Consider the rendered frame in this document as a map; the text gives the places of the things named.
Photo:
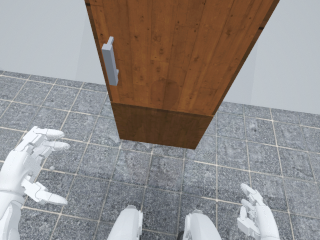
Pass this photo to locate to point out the left robot forearm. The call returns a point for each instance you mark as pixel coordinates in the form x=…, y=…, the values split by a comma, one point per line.
x=10, y=214

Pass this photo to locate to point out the right robot hand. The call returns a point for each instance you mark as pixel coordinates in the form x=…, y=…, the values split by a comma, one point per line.
x=261, y=223

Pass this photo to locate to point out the robot thigh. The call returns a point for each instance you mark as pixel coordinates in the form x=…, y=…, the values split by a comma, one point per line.
x=199, y=227
x=128, y=225

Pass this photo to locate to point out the cupboard door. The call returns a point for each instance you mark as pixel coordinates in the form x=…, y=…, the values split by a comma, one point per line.
x=176, y=55

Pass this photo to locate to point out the left robot hand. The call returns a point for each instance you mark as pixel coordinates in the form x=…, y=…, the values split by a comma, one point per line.
x=19, y=163

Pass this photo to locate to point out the left robot thigh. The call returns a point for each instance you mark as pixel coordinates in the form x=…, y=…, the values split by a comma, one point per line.
x=128, y=225

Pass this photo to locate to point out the handle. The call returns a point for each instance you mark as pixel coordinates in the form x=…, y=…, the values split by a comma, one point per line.
x=109, y=60

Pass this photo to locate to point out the right robot thigh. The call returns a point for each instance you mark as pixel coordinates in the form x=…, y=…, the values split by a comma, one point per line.
x=199, y=227

